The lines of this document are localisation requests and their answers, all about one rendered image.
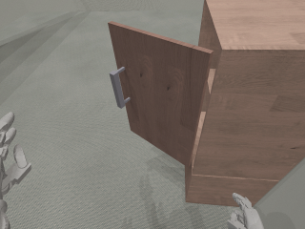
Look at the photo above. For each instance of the left robot hand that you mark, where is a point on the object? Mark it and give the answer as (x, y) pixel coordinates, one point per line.
(17, 171)

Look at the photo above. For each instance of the right robot hand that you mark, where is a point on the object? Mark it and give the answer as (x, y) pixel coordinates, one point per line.
(249, 219)

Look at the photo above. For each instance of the handle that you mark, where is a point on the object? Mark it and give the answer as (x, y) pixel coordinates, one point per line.
(116, 85)

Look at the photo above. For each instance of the cupboard door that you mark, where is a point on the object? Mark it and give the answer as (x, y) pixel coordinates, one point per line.
(166, 80)

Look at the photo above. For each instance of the robot left forearm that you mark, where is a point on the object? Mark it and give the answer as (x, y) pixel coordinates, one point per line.
(4, 221)

